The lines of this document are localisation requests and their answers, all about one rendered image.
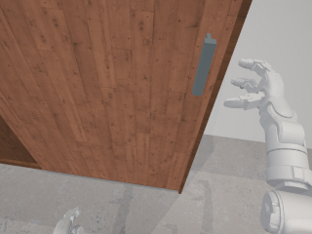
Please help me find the robot right forearm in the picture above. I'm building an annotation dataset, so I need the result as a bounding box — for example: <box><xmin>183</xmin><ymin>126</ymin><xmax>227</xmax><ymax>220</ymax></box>
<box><xmin>258</xmin><ymin>97</ymin><xmax>312</xmax><ymax>197</ymax></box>

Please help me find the handle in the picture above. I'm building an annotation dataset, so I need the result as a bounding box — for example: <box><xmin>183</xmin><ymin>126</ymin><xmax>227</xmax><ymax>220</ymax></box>
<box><xmin>192</xmin><ymin>33</ymin><xmax>216</xmax><ymax>97</ymax></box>

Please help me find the left robot hand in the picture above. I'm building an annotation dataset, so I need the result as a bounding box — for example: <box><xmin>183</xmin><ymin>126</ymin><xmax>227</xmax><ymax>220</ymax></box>
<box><xmin>53</xmin><ymin>206</ymin><xmax>85</xmax><ymax>234</ymax></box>

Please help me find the robot right upper arm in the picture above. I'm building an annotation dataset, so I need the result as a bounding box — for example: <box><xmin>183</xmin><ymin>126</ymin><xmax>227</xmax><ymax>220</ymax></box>
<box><xmin>259</xmin><ymin>189</ymin><xmax>312</xmax><ymax>234</ymax></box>

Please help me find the right robot hand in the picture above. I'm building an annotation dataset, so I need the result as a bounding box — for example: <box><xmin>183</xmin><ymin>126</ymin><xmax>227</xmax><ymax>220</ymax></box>
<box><xmin>223</xmin><ymin>58</ymin><xmax>285</xmax><ymax>111</ymax></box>

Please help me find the wardrobe door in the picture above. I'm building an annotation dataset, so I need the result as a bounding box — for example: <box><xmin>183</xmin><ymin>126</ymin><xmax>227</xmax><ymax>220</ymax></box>
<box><xmin>0</xmin><ymin>115</ymin><xmax>37</xmax><ymax>164</ymax></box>
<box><xmin>0</xmin><ymin>0</ymin><xmax>243</xmax><ymax>190</ymax></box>

